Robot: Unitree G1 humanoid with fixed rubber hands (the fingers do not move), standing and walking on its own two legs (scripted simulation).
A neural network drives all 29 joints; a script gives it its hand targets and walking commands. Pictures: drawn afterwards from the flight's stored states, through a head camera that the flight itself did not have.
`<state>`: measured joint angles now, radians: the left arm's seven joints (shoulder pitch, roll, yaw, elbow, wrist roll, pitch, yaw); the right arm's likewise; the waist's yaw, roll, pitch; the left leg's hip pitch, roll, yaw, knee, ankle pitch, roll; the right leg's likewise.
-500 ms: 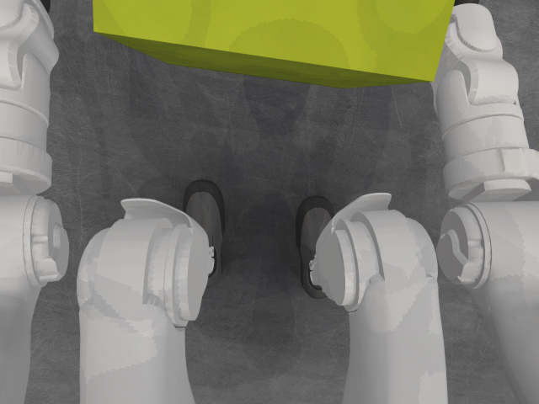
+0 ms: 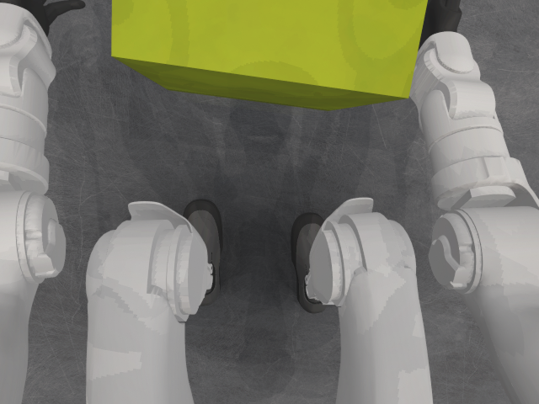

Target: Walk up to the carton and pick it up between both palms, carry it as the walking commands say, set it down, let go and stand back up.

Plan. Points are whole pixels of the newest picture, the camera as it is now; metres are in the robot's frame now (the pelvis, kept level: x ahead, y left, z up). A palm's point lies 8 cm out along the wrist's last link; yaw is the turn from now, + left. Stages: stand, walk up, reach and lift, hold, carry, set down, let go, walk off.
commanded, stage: reach and lift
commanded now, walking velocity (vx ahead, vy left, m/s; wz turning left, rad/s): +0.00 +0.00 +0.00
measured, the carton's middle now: out of the picture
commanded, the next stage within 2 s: none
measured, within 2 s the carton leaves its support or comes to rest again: leaves its support in 1.22 s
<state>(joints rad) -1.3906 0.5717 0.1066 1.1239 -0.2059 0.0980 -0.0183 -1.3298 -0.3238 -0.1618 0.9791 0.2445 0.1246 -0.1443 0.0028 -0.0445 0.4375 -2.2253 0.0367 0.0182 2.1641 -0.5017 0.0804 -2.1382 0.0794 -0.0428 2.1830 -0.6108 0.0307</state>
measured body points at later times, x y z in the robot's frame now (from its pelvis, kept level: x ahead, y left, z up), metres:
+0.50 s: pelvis -0.01 -0.01 +0.00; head +0.37 +0.02 +0.24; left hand +0.55 +0.22 -0.18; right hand +0.55 -0.17 -0.18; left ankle +0.13 +0.10 -0.34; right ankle +0.11 -0.11 -0.34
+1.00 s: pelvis -0.01 +0.00 -0.01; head +0.35 +0.05 +0.23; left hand +0.55 +0.22 -0.18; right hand +0.54 -0.16 -0.18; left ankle +0.13 +0.10 -0.34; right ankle +0.11 -0.11 -0.34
